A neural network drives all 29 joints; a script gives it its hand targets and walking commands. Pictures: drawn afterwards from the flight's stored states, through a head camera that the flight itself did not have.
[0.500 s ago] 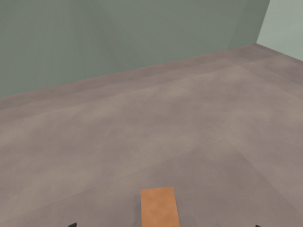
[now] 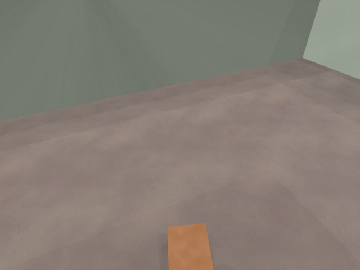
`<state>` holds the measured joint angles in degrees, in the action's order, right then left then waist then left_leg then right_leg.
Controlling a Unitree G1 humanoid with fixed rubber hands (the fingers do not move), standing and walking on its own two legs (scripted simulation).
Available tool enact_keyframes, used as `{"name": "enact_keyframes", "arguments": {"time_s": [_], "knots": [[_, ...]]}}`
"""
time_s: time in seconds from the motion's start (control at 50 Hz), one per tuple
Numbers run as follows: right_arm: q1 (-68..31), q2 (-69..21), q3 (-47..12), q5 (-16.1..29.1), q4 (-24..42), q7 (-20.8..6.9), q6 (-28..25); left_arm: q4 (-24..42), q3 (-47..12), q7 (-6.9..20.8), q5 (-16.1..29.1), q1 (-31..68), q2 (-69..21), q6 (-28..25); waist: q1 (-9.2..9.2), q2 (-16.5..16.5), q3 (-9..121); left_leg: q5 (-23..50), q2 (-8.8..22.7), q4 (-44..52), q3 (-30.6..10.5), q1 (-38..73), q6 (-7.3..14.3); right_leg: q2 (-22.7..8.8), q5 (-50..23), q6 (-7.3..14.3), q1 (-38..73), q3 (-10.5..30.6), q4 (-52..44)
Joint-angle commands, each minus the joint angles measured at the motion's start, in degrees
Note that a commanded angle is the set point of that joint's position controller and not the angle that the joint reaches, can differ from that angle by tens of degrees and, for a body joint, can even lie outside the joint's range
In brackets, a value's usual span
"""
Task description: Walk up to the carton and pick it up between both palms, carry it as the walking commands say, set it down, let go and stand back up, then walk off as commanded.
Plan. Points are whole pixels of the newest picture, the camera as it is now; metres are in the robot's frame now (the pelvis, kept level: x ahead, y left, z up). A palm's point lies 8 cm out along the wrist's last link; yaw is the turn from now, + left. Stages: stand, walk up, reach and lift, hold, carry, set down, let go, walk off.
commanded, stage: stand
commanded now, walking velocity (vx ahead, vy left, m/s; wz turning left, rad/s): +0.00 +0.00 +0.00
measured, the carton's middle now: (189, 255) +0.48 +0.04 -0.69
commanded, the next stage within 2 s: walk off in 0.78 s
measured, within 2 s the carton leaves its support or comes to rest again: neither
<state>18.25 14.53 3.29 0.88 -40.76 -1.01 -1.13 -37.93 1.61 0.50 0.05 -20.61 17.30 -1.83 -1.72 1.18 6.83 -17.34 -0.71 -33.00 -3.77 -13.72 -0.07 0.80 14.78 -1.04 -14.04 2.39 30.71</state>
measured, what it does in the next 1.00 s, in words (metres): stands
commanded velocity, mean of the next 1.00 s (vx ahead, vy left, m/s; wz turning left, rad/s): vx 0.00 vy -0.01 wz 0.00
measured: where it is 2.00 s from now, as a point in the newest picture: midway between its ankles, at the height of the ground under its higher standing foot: outside the picture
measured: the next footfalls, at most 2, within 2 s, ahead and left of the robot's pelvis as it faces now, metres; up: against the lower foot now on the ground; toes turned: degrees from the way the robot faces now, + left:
none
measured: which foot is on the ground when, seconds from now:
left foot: down 0.00-1.00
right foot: down 0.00-1.00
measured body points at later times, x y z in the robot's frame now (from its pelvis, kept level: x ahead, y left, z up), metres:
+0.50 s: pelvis -0.01 +0.00 +0.00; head -0.08 +0.00 +0.45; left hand +0.08 +0.28 -0.09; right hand +0.10 -0.26 -0.11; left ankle +0.01 +0.12 -0.73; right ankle +0.02 -0.13 -0.73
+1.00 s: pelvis -0.02 +0.00 +0.00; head -0.06 +0.00 +0.45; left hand +0.06 +0.29 -0.10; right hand +0.08 -0.26 -0.12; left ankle +0.01 +0.12 -0.73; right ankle +0.02 -0.13 -0.73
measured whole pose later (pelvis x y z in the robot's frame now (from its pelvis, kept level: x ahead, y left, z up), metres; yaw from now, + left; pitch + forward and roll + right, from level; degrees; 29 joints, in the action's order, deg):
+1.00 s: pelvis -0.02 +0.00 +0.00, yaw +0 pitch -3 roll -1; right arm 16.7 14.5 3.3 0.9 -46.9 -1.0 -1.5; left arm -43.7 1.6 0.5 0.0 -18.7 18.0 -2.1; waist -1.7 1.2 2.7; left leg -15.9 -0.7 -33.0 -3.8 -13.7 -0.1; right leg 0.8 13.3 -0.9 -14.0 2.4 30.7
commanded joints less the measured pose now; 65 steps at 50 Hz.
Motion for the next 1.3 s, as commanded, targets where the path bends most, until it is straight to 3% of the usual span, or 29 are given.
{"name": "enact_keyframes", "arguments": {"time_s": [0.0, 0.14, 0.54, 0.78, 0.94, 0.98, 1.0, 1.02, 1.1, 1.18, 1.24, 1.28], "knots": [[-5.1, 13.7, 3.5, -3.8, 3.7, 1.3, -3.0, 1.8, 3.7, -1.0, -2.6, 4.1, 11.7, -2.2, 1.41, -1.1, -6.2, 1.4, 5.3, 10.1, -6.0, -3.5, 3.0, -3.6, -3.3, 3.6, -1.3, 4.4, -3.4], [-5.1, 14.1, 3.6, -3.5, 2.7, 1.2, -3.1, 1.3, 3.7, -0.9, -2.5, 4.1, 11.9, -2.3, 1.33, -1.1, -7.9, -1.2, 5.4, 10.9, -6.4, -4.6, 3.3, -3.9, -1.6, 3.9, -2.0, 4.8, -4.0], [-5.4, 14.6, 3.4, -2.9, 0.0, 1.1, -3.2, -1.4, 3.2, -0.9, -2.0, 4.4, 12.5, -2.3, 1.38, -1.5, -10.4, 0.5, 5.8, 11.7, -6.6, -4.5, 3.6, -4.3, -1.6, 4.0, -2.0, 5.4, -5.2], [-5.9, 15.1, 3.2, -2.7, -2.1, 1.0, -2.9, -3.2, 2.9, -0.7, -2.0, 5.0, 12.6, -2.2, 1.32, -1.4, -11.5, -3.9, 5.7, 12.8, -6.5, -4.9, 3.7, -4.3, 1.6, 4.1, -2.4, 5.9, -6.1], [-6.4, 15.0, 2.9, -2.6, -3.4, 0.9, -2.8, -4.4, 2.9, -0.9, -1.7, 6.0, 12.8, -2.0, 1.38, -1.7, -10.6, -1.6, 5.7, 12.2, -6.3, -4.2, 3.8, -4.8, 0.7, 4.2, -1.5, 6.2, -6.2], [-6.9, 13.5, 3.0, -2.4, -2.3, 0.7, -2.3, -5.6, 2.1, -1.0, -1.6, 4.0, 9.6, -1.3, 1.39, -1.5, -10.9, -0.3, 7.6, 13.5, -7.8, -3.5, 3.2, -3.6, -0.7, 3.5, -2.3, 5.0, -5.3], [-6.7, 7.6, 1.3, -2.0, -2.3, 0.3, -1.0, -6.6, 0.3, -0.6, -1.0, 1.0, 3.1, 0.1, 1.31, -1.2, -10.2, -3.4, 7.6, 14.3, -7.7, -3.1, 2.4, -2.2, -1.3, 2.8, -3.1, 4.5, -5.6], [-6.1, 6.2, 0.9, -2.4, -2.2, 0.4, -0.1, -6.4, 0.0, -0.6, -1.2, 0.9, 2.1, 1.2, 1.56, -0.6, -10.9, -4.8, 8.6, 14.4, -8.8, -3.6, 2.2, -1.6, -2.8, 2.0, -3.5, 3.9, -5.0], [-5.6, 11.2, 2.5, -2.7, -2.1, 1.6, 1.5, -5.3, 0.7, -0.3, -1.8, 0.8, 4.8, 2.8, 2.12, 0.7, -10.9, -3.5, 12.5, 13.7, -10.5, -2.3, 1.9, -1.7, -4.4, 0.3, -6.4, 2.8, -2.6], [-5.0, 12.8, 3.5, -2.7, -2.4, 2.5, 2.4, -4.1, 1.1, 0.1, -2.4, 0.9, 4.4, 3.3, 2.59, 3.4, -11.0, -4.3, 13.8, 13.4, -10.8, -2.5, 2.2, -1.4, -4.9, 0.2, -7.3, 2.5, -0.5], [-7.1, 9.4, 2.5, -2.7, -1.7, 2.2, 2.8, -4.2, 0.9, -0.3, -2.1, 0.3, 4.2, 2.7, 2.38, -1.0, -11.3, -8.3, 8.5, 9.6, -5.3, -5.5, 0.5, -3.6, -2.6, 0.9, -5.2, 6.9, -6.8], [-6.2, 6.8, 1.7, -2.6, -1.8, 1.8, 2.6, -4.2, 1.0, -0.7, -1.8, 0.6, 4.7, 2.6, 2.97, -5.8, -11.9, -5.2, 3.8, 5.4, -0.3, -4.0, -0.6, -6.2, 2.9, 2.5, -7.1, 11.7, -12.6]]}}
